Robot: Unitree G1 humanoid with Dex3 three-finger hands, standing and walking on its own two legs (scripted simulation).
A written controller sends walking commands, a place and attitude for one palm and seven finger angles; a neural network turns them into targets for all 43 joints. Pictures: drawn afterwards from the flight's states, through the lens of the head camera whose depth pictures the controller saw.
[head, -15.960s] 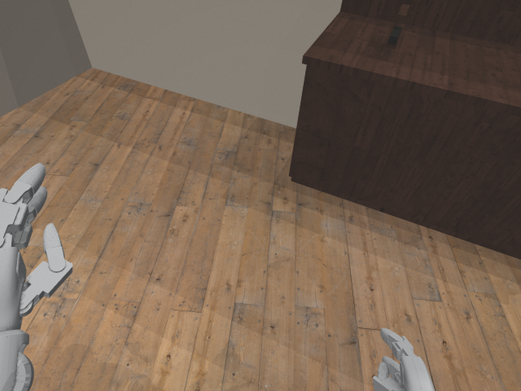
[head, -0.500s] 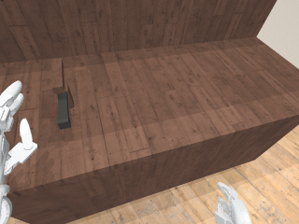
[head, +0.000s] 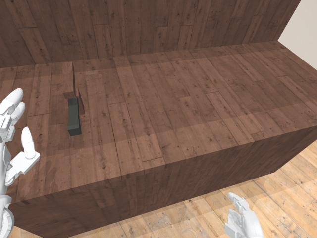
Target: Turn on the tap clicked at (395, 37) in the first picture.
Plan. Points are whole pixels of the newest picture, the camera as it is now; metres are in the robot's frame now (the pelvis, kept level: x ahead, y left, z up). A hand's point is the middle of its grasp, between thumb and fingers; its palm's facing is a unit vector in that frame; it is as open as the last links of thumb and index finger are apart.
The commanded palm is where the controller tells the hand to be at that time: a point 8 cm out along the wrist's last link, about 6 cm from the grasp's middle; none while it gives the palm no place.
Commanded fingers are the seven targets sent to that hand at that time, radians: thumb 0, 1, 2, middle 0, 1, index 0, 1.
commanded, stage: shuffle to correct the standing spot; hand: left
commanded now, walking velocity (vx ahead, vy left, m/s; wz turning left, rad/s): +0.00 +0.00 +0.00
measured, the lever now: (74, 128) +0.35 +0.26 +0.05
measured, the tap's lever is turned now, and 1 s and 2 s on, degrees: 0 0 0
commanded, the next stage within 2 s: come to a stop and stand still in 0.44 s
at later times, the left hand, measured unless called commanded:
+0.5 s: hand (60, 159) +0.21 +0.21 +0.16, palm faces +0.34 -0.86 -0.38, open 7.5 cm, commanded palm +0.15 +0.24 +0.17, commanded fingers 0.00 0.90 0.90 -0.20 -0.30 -0.20 -0.30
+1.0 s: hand (80, 150) +0.24 +0.18 +0.15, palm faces +0.31 -0.86 -0.41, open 7.4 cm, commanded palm +0.17 +0.22 +0.17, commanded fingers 0.00 0.90 0.90 -0.20 -0.30 -0.20 -0.30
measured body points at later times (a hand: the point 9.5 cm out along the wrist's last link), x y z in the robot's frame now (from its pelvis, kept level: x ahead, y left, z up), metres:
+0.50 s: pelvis -0.01 -0.04 +0.00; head +0.03 -0.02 +0.44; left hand +0.19 +0.25 +0.18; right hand +0.17 -0.25 -0.07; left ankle +0.01 +0.06 -0.74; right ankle +0.02 -0.13 -0.74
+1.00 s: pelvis +0.01 -0.05 +0.00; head +0.05 -0.04 +0.45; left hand +0.21 +0.22 +0.17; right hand +0.17 -0.30 -0.08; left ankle -0.01 +0.05 -0.74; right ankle +0.02 -0.13 -0.74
